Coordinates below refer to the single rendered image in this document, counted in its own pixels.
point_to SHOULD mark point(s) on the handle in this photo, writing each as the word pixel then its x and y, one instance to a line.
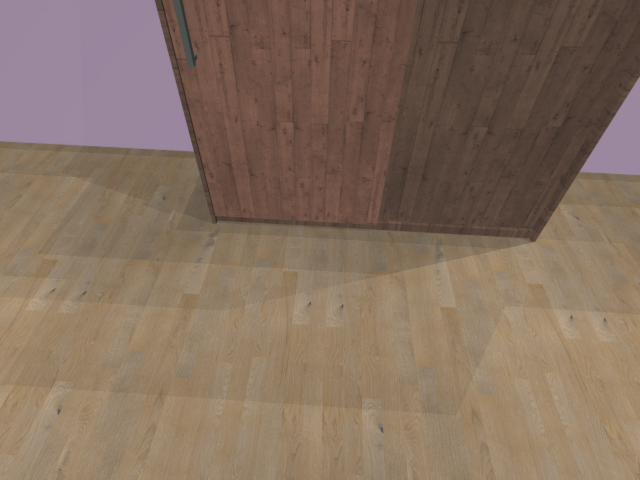
pixel 184 32

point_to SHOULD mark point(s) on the wardrobe door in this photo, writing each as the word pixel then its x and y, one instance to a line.
pixel 497 99
pixel 294 102

